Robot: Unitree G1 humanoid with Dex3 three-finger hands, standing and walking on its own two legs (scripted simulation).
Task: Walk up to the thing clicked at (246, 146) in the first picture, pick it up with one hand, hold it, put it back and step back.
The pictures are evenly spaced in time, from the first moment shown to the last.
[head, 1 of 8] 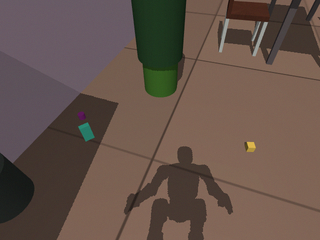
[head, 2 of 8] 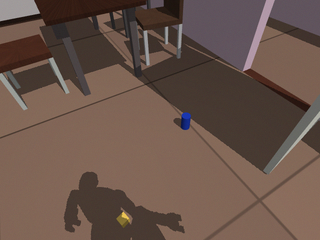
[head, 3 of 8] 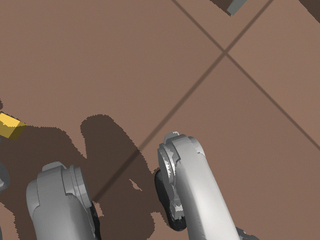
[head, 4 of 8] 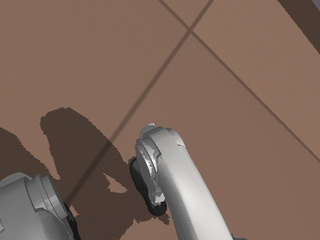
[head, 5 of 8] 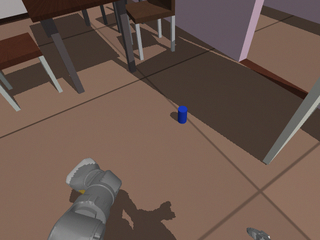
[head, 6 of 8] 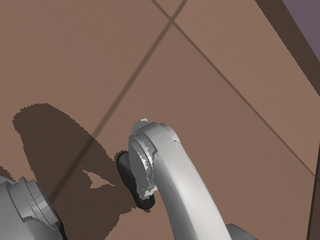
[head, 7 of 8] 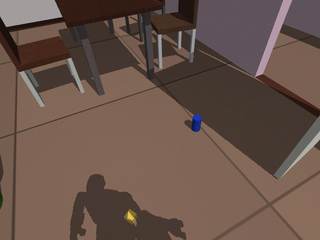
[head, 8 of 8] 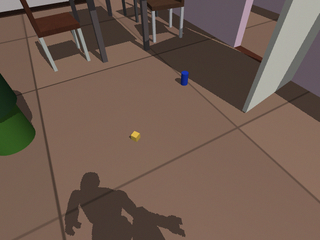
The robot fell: no
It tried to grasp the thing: yes
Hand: left
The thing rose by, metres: 0.64
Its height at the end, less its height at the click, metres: +0.00
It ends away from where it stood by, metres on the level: 0.01
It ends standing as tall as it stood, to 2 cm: yes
